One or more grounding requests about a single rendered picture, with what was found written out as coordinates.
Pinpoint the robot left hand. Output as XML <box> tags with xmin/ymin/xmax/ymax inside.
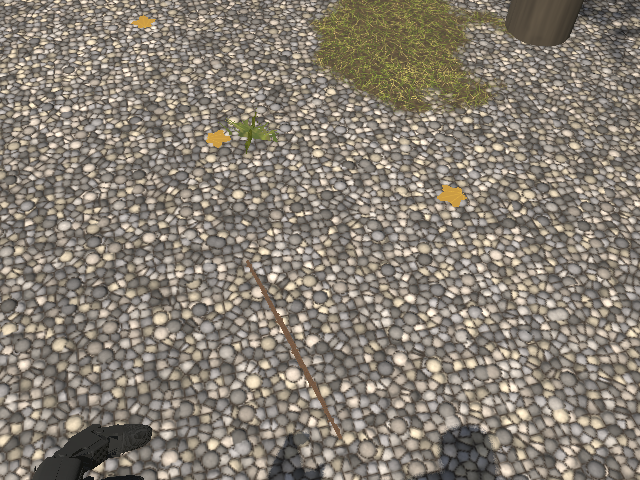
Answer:
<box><xmin>32</xmin><ymin>424</ymin><xmax>152</xmax><ymax>480</ymax></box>

